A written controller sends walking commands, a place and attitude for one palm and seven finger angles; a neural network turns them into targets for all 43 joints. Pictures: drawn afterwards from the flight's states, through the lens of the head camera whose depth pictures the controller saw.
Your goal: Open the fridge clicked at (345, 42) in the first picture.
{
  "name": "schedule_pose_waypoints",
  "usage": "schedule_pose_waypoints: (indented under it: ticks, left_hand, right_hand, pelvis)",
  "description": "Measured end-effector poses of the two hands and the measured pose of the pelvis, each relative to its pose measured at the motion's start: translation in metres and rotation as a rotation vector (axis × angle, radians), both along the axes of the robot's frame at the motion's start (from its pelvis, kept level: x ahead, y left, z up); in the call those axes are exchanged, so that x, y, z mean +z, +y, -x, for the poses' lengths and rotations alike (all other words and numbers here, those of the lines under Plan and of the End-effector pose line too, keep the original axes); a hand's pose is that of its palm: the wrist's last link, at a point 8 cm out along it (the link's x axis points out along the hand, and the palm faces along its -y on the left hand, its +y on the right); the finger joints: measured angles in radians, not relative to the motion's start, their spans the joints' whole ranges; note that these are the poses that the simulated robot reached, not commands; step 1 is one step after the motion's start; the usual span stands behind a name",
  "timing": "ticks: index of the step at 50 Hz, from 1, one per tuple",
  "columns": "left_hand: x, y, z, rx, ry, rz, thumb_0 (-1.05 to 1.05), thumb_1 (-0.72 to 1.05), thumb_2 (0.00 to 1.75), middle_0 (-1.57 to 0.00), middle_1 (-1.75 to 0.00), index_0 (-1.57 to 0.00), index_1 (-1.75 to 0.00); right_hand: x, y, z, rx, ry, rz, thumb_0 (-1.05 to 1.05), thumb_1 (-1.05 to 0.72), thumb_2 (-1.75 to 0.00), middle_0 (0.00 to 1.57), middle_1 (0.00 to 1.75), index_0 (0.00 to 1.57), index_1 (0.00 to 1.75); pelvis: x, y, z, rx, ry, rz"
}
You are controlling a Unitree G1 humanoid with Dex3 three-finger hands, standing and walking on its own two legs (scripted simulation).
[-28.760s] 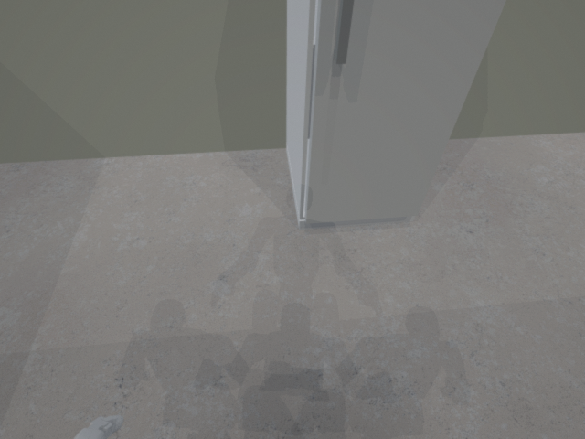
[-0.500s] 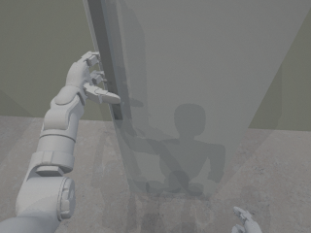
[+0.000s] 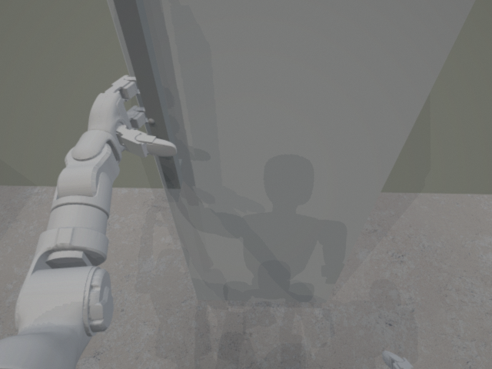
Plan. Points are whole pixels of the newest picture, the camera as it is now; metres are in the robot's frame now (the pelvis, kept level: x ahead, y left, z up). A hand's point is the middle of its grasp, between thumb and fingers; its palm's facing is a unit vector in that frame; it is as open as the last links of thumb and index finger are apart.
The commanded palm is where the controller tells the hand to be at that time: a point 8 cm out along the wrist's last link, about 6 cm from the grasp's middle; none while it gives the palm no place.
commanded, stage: slide the fingers in behind the handle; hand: left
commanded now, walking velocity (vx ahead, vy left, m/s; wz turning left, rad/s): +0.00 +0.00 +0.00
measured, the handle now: (155, 83) +0.47 +0.16 +0.25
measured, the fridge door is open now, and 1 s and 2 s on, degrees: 0 0 0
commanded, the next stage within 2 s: grip the handle and tug to test in 1.76 s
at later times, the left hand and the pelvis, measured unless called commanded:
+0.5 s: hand (155, 129) +0.41 +0.15 +0.21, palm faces -0.01 -1.00 +0.01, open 14.0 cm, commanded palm +0.38 +0.21 +0.20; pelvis +0.00 +0.00 +0.00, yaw +0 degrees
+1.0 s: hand (168, 128) +0.42 +0.14 +0.21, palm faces +0.00 -1.00 +0.01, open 14.0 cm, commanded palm +0.39 +0.19 +0.20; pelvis +0.00 +0.00 +0.00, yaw +1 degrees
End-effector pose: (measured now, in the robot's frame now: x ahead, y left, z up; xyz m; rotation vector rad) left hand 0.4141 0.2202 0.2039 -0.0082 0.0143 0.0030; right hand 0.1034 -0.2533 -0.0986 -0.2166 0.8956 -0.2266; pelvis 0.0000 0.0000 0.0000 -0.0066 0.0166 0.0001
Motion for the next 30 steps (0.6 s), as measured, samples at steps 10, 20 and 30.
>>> schedule_pose_waypoints:
  ticks: [10, 20, 30]
  left_hand:
    - [-0.002, -0.002, 0.008, -0.003, -0.018, -0.002, -0.01, -0.5, 0.3, -0.31, -1.21, -0.32, -1.21]
    - [0.0, -0.008, 0.021, -0.014, -0.034, -0.004, -0.01, -0.5, 0.3, -0.3, -1.21, -0.3, -1.2]
    - [0.004, -0.016, 0.028, 0.0, -0.027, 0.001, -0.01, -0.5, 0.3, -0.29, -1.2, -0.28, -1.19]
  right_hand:
    - [0.001, 0.005, -0.006, 0.007, -0.029, -0.018, 0.01, -0.91, -0.89, 0.2, 0.3, 0.2, 0.3]
    - [0.006, 0.015, -0.028, 0.044, -0.077, -0.033, 0.01, -0.91, -0.89, 0.2, 0.3, 0.2, 0.3]
    - [0.014, 0.023, -0.049, 0.079, -0.123, -0.042, 0.01, -0.91, -0.89, 0.2, 0.3, 0.2, 0.3]
  pelvis:
    - [0.0, 0.002, -0.001, -0.002, -0.007, 0.0]
    - [0.0, 0.003, -0.002, 0.003, -0.023, 0.0]
    - [0.001, 0.002, -0.002, 0.006, -0.035, -0.001]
